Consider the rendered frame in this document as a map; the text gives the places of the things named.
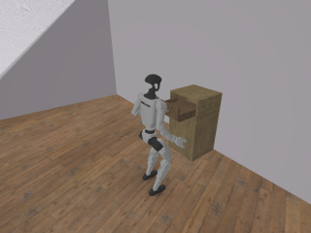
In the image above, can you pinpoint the cabinet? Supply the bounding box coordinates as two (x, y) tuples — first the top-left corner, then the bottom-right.
(168, 84), (223, 162)

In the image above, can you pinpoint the robot right upper arm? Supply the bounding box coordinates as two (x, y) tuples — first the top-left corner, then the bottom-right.
(155, 99), (167, 131)

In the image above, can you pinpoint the right robot forearm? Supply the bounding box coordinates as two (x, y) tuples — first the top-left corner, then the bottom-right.
(159, 124), (178, 143)

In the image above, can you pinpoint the drawer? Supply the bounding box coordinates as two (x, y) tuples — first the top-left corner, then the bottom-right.
(160, 97), (197, 122)

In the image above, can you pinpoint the robot right hand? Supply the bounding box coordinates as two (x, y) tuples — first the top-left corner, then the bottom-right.
(175, 137), (187, 149)

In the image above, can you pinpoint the left robot thigh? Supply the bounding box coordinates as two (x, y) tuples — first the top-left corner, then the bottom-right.
(138, 129), (159, 156)

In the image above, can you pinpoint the robot left upper arm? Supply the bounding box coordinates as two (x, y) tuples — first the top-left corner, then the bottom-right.
(131, 92), (146, 117)

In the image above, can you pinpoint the humanoid robot torso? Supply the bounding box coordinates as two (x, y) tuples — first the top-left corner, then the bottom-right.
(140, 91), (160, 145)

